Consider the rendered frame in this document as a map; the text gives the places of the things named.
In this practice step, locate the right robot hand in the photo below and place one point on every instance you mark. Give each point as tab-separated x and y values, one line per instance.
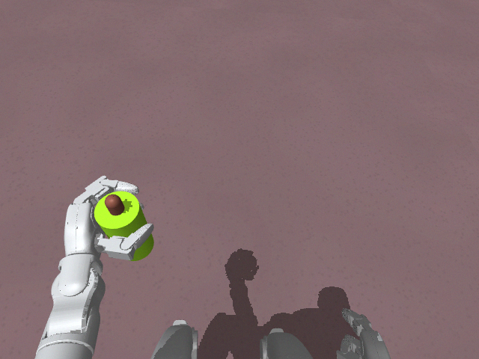
371	344

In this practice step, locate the left robot arm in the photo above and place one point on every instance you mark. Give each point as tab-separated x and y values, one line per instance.
72	328

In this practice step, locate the bottle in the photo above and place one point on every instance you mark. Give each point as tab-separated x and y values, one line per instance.
119	214

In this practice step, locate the left robot hand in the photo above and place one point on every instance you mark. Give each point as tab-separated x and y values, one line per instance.
82	233

